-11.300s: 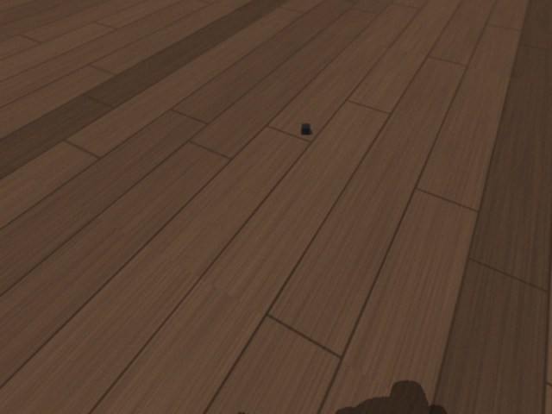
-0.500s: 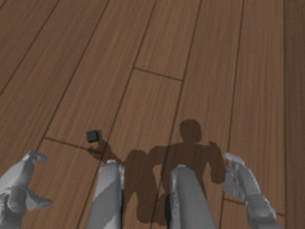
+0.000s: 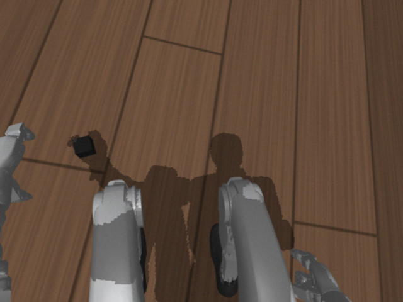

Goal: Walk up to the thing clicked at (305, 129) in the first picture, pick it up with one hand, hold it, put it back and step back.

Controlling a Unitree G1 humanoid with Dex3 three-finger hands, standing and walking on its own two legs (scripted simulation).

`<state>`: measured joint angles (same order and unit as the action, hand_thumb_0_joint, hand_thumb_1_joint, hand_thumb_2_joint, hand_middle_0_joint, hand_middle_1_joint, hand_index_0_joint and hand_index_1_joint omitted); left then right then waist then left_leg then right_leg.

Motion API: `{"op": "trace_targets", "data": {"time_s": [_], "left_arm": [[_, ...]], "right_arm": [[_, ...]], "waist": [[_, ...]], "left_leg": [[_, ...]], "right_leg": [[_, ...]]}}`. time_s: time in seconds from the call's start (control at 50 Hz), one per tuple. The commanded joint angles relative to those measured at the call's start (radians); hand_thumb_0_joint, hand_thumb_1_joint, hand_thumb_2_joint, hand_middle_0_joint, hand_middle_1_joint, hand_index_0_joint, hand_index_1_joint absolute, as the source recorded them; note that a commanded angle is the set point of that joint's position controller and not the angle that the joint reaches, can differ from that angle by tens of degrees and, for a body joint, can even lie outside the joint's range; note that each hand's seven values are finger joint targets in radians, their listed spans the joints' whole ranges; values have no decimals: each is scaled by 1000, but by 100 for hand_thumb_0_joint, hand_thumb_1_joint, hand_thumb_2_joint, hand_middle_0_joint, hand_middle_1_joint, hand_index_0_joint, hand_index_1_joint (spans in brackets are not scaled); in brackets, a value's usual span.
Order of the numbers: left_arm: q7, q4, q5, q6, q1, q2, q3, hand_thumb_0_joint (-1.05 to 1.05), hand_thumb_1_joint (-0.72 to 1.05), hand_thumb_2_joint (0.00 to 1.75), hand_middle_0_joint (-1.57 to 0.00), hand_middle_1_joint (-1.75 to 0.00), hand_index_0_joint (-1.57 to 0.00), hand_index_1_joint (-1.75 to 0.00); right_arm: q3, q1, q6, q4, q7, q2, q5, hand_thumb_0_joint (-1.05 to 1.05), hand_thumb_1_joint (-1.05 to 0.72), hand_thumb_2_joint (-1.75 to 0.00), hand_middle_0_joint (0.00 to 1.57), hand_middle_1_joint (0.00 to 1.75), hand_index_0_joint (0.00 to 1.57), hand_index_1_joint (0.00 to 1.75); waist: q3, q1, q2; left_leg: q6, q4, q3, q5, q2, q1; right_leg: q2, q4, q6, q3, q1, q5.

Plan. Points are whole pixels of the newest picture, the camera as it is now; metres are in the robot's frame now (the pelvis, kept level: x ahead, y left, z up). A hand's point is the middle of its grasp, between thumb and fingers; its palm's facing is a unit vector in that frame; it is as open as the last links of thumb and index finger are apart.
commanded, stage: rise first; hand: left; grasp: from above
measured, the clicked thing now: (84, 146) +0.47 +0.31 -0.37
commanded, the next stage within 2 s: none
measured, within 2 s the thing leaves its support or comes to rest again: neither
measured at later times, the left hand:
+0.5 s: hand (40, 157) +0.40 +0.35 -0.21, palm faces -0.40 -0.13 -0.91, open 13.5 cm
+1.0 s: hand (48, 154) +0.42 +0.35 -0.24, palm faces -0.41 -0.15 -0.90, open 13.7 cm
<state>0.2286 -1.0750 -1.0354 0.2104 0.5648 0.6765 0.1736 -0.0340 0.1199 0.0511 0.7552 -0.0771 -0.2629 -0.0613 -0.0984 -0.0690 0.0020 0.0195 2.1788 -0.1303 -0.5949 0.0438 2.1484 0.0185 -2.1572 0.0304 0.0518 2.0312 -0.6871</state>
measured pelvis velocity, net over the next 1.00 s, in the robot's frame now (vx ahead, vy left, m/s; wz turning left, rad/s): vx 0.02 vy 0.00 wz -0.06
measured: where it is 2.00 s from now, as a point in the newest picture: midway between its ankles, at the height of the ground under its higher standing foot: (180, 272)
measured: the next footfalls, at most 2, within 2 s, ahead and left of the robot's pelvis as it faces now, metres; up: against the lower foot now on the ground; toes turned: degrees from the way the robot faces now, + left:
none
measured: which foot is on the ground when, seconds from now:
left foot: down 0.00-1.00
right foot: down 0.00-1.00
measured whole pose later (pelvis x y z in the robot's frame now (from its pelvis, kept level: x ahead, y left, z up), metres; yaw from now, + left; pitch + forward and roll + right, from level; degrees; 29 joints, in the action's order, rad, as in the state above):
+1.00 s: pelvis +0.02 +0.00 -0.06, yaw -3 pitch +33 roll -8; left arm 0.45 -1.34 -1.18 0.20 0.76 0.74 0.23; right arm 0.01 0.07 0.06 0.80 -0.14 -0.25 -0.15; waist -0.04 -0.14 -0.04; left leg 0.03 2.40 -0.18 -0.67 0.05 2.33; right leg 0.05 -2.35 0.05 0.07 2.20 -0.75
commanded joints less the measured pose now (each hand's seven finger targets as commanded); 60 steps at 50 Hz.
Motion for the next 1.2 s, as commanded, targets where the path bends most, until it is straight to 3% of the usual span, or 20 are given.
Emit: {"op": "trace_targets", "data": {"time_s": [0.0, 0.12, 0.22, 0.3, 0.36, 0.38, 0.46, 0.5, 0.56, 0.82, 0.9, 0.96, 1.06, 1.12, 1.18], "left_arm": [[79, 83, -60, 51, 272, 336, 65, 0, -44, 93, -17, -89, -17, -88], [180, -20, -153, 64, 326, 330, 61, 0, -45, 93, -12, -93, -14, -91], [239, -76, -157, 27, 396, 311, 48, 0, -45, 92, -11, -97, -14, -93], [258, -107, -151, -13, 424, 331, 66, 0, -44, 91, -12, -98, -15, -94], [259, -130, -144, -32, 447, 334, 61, 0, -43, 89, -13, -97, -17, -93], [256, -142, -139, -38, 441, 312, 53, 0, -41, 88, -14, -97, -18, -93], [255, -177, -124, -51, 430, 332, 77, 0, -42, 88, -14, -99, -18, -94], [246, -180, -125, -50, 446, 324, 66, 0, -41, 87, -15, -98, -19, -94], [236, -195, -122, -46, 424, 341, 83, 0, -40, 86, -15, -99, -20, -94], [246, -129, -126, -9, 404, 351, 107, 0, -46, 92, -12, -96, -15, -93], [257, -136, -133, -13, 420, 334, 88, 0, -47, 93, -13, -95, -15, -93], [261, -119, -128, -19, 429, 352, 103, 0, -48, 94, -12, -96, -14, -94], [265, -186, -129, -32, 437, 332, 76, 0, -51, 96, -10, -98, -12, -96], [269, -188, -121, -37, 447, 341, 94, 0, -51, 97, -9, -99, -11, -97], [266, -202, -132, -34, 475, 344, 74, 0, -52, 98, -8, -102, -10, -99]], "right_arm": [[-59, 88, 17, -54, 8, -220, -5, 0, -89, -90, 20, 30, 20, 30], [-54, 99, 7, -15, -3, -232, -36, 0, -89, -90, 20, 30, 20, 30], [-56, 107, 18, 3, -11, -233, -55, 0, -89, -90, 20, 30, 20, 30], [-50, 121, 28, 13, -14, -222, -67, 0, -89, -90, 20, 30, 20, 30], [-45, 126, 33, 19, -19, -215, -72, 0, -90, -90, 20, 30, 20, 30], [-45, 129, 34, 21, -20, -208, -72, 0, -90, -90, 20, 30, 20, 30], [-33, 129, 40, 23, -30, -195, -77, 0, -90, -90, 20, 30, 20, 30], [-30, 131, 41, 21, -32, -195, -79, 0, -90, -90, 20, 30, 20, 30], [-29, 128, 38, 24, -36, -191, -79, 0, -90, -90, 20, 30, 20, 30], [-34, 127, 20, 23, -50, -211, -86, 0, -89, -90, 20, 30, 20, 30], [-28, 131, 19, 25, -52, -209, -87, 0, -90, -90, 20, 30, 20, 30], [-30, 132, 17, 23, -50, -211, -89, 0, -89, -90, 20, 30, 20, 30], [-20, 133, 25, 30, -56, -219, -93, 0, -90, -90, 20, 30, 20, 30], [-16, 126, 25, 24, -57, -225, -95, 0, -90, -90, 20, 30, 20, 30], [-6, 122, 28, 25, -58, -225, -98, 0, -90, -90, 20, 30, 20, 30]], "waist": [[-574, 21, 168], [-567, 7, 225], [-599, -12, 258], [-625, -17, 250], [-630, -33, 233], [-632, -31, 216], [-623, -24, 184], [-619, -37, 202], [-610, -26, 170], [-618, -34, 237], [-616, -42, 256], [-635, -45, 252], [-586, -61, 242], [-589, -58, 238], [-582, -73, 230]], "left_leg": [[-40, -210, 81, -61, -31, -470], [-30, -181, 76, -37, -24, -488], [-27, -167, 62, -28, -14, -521], [-33, -128, 73, 18, -13, -508], [-39, -93, 86, 44, -12, -466], [-40, -87, 87, 46, -12, -455], [-47, -56, 101, 69, -9, -403], [-47, -47, 100, 70, -10, -396], [-50, -31, 102, 75, -11, -372], [-39, -18, 80, 89, -5, -407], [-36, -14, 77, 96, -4, -411], [-39, 0, 79, 124, -4, -411], [-40, 4, 76, 91, -1, -381], [-40, 0, 73, 74, -4, -369], [-43, 11, 73, 55, -5, -351]], "right_leg": [[22, 229, -72, 64, -140, 9], [21, 171, -69, 89, -56, 41], [21, 132, -66, 105, -4, 64], [22, 128, -62, 97, -32, 104], [29, 123, -63, 93, -60, 133], [30, 124, -63, 92, -65, 137], [34, 124, -60, 84, -111, 160], [35, 113, -59, 85, -109, 163], [39, 117, -58, 79, -129, 172], [42, 55, -62, 108, -76, 183], [43, 47, -62, 110, -64, 192], [43, 44, -56, 108, -88, 221], [46, 46, -60, 113, -59, 195], [43, 41, -57, 117, -62, 178], [48, 51, -58, 117, -62, 165]]}}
